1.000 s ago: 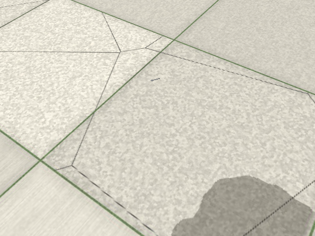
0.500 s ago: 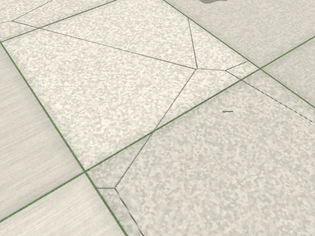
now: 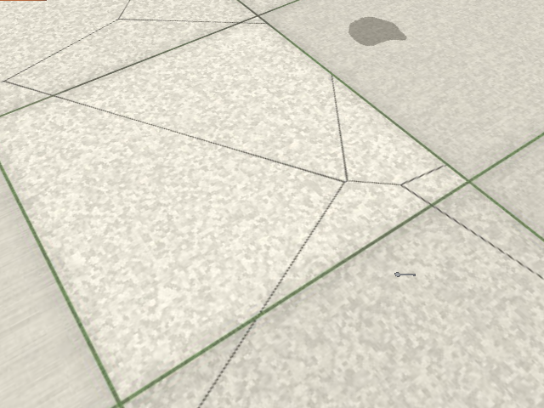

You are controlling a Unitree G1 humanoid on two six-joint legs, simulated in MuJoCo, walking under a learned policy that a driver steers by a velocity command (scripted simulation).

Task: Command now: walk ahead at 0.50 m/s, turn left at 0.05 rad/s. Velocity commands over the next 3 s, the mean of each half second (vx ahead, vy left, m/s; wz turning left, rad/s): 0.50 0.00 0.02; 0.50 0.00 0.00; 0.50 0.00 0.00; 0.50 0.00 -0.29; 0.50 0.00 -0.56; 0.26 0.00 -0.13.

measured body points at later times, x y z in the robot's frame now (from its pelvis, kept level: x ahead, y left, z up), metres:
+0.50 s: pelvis +0.28 +0.03 +0.00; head +0.31 +0.04 +0.45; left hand +0.22 +0.28 -0.15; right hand +0.46 -0.20 -0.11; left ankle +0.37 +0.11 -0.73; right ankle +0.10 -0.07 -0.69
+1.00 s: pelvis +0.55 +0.01 +0.00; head +0.58 +0.00 +0.45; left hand +0.75 +0.23 -0.11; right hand +0.46 -0.22 -0.15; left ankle +0.38 +0.11 -0.72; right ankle +0.67 -0.07 -0.73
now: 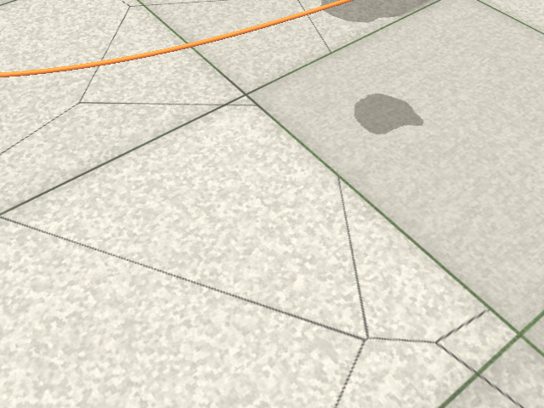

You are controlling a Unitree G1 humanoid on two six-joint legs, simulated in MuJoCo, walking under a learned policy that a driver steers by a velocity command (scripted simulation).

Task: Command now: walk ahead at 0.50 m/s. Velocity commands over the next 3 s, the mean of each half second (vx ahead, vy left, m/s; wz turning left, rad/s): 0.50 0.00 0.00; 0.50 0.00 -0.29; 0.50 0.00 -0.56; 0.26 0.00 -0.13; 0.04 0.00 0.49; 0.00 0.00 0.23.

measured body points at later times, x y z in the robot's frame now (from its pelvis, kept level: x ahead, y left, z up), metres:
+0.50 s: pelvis +0.26 -0.01 +0.01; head +0.29 +0.00 +0.46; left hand +0.18 +0.23 -0.14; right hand +0.45 -0.22 -0.11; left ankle +0.42 +0.10 -0.70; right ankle +0.13 -0.09 -0.72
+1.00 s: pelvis +0.53 +0.02 +0.01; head +0.56 +0.01 +0.46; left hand +0.71 +0.22 -0.12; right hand +0.44 -0.21 -0.13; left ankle +0.43 +0.09 -0.72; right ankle +0.67 -0.13 -0.68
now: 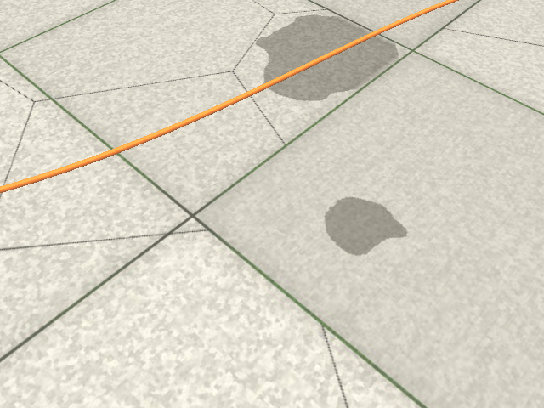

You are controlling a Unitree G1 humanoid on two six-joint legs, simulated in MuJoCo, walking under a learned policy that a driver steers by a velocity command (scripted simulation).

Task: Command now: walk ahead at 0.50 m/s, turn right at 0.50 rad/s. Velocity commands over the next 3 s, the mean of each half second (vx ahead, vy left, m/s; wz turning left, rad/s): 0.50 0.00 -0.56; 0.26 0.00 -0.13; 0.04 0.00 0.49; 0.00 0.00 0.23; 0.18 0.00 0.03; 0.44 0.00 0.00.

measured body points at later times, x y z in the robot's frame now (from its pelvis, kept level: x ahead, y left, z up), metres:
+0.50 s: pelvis +0.27 -0.04 +0.00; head +0.30 -0.07 +0.45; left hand +0.33 +0.23 -0.12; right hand +0.40 -0.32 -0.11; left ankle +0.47 +0.08 -0.68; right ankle +0.17 -0.07 -0.74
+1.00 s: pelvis +0.45 -0.06 +0.00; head +0.48 -0.06 +0.45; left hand +0.67 +0.12 -0.12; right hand +0.39 -0.32 -0.13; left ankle +0.54 +0.01 -0.74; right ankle +0.44 -0.18 -0.71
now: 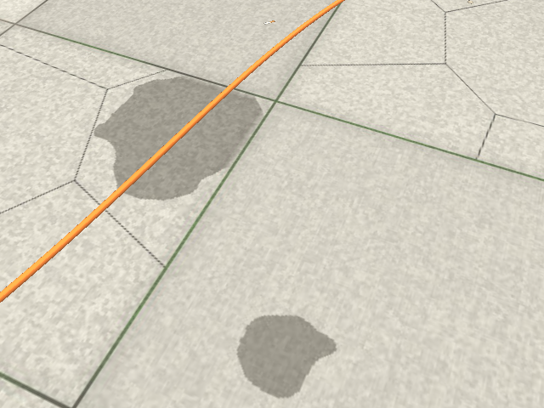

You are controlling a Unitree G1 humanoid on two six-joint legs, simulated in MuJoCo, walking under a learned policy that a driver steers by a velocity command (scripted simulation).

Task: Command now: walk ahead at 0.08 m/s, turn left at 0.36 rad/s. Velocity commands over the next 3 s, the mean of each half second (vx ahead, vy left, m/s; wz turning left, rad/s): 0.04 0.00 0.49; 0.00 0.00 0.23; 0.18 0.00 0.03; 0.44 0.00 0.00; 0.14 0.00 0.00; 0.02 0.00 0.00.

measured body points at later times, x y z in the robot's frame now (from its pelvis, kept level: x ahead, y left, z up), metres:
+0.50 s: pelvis -0.01 +0.00 -0.01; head +0.01 +0.02 +0.44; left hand +0.01 +0.30 -0.13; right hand +0.20 -0.22 -0.11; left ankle -0.06 +0.08 -0.74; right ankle +0.04 -0.11 -0.74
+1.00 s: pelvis -0.02 +0.01 +0.00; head -0.01 +0.00 +0.45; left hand -0.05 +0.28 -0.12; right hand +0.17 -0.18 -0.13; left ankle -0.06 +0.08 -0.74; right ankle +0.02 -0.10 -0.74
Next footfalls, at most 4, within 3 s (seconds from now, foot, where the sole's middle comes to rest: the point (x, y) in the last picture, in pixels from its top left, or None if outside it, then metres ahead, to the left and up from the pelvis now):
0.08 right None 0.08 -0.11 -0.78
0.50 left None -0.02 0.10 -0.78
0.92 right None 0.06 -0.08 -0.78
1.88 right None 0.40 0.11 -0.78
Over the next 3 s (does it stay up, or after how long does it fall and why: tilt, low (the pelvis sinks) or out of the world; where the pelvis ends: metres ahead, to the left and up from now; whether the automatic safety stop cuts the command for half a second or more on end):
stays up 0.41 0.21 0.00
